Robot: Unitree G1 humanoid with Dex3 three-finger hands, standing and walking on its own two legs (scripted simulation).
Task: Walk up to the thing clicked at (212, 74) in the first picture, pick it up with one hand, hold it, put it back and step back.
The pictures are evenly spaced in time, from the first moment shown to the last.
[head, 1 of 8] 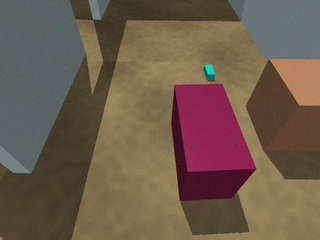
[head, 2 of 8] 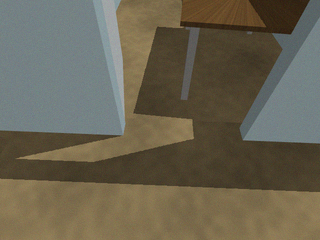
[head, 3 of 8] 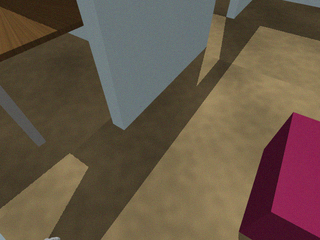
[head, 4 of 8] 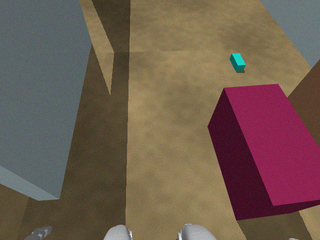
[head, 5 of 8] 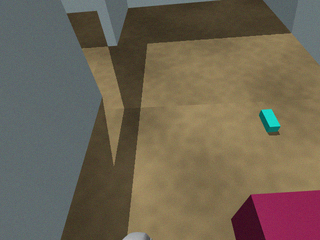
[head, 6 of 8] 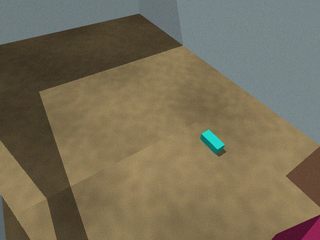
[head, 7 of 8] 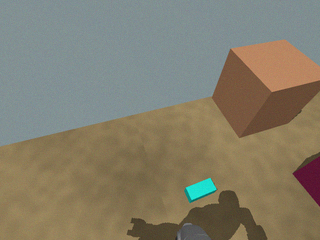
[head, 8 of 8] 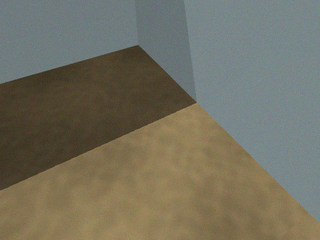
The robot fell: no
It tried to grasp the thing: no
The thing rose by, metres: 0.00
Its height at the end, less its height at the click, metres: +0.00
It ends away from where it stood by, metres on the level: 0.00
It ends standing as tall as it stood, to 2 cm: yes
